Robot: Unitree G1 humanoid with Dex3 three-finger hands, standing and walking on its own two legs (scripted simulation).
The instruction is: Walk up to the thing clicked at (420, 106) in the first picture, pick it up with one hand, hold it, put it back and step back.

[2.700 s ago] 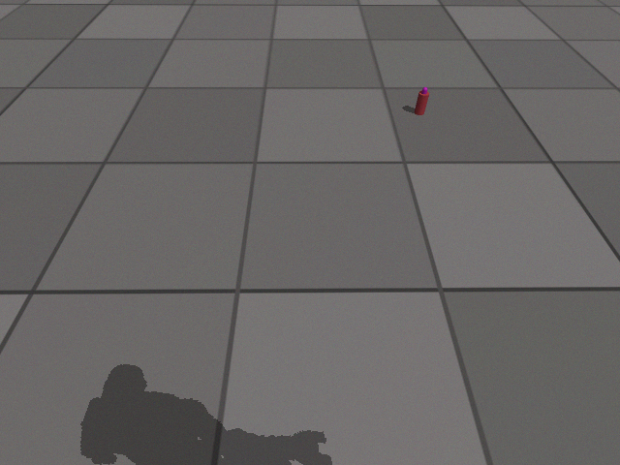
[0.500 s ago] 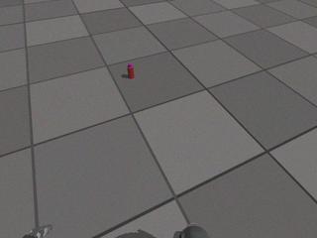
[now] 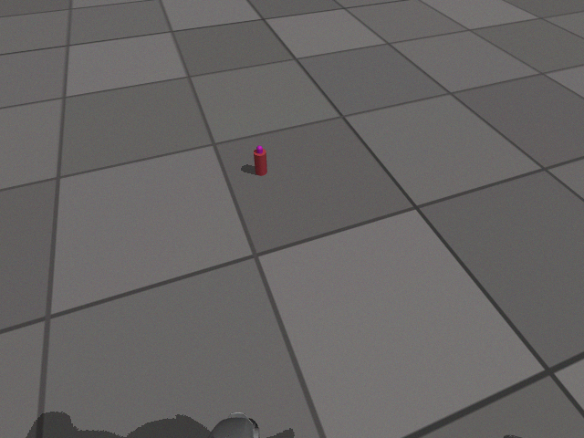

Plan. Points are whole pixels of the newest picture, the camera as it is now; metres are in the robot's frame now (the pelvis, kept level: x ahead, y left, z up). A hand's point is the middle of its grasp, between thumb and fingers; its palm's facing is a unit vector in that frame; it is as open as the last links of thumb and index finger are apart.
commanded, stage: walk up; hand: left
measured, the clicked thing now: (260, 159) +1.42 +0.25 -0.68
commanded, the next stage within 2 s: none
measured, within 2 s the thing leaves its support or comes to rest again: neither
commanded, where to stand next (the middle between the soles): +1.08 +0.03 m, yaw +0 degrees
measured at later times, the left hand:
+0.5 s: hand (170, 285) +0.39 +0.27 -0.13, palm faces -0.10 -0.92 -0.37, open 7.4 cm
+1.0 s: hand (175, 248) +0.50 +0.29 -0.15, palm faces +0.03 -0.93 -0.38, open 7.4 cm
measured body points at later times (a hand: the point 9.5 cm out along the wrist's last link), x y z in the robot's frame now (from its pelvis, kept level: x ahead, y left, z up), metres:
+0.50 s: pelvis +0.27 +0.00 -0.01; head +0.29 -0.01 +0.44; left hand +0.40 +0.32 -0.10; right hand +0.27 -0.33 -0.12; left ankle +0.17 +0.13 -0.73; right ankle +0.40 -0.13 -0.73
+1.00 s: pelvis +0.50 +0.00 -0.01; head +0.52 +0.02 +0.44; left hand +0.49 +0.34 -0.13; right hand +0.62 -0.31 -0.11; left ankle +0.61 +0.13 -0.73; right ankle +0.40 -0.12 -0.73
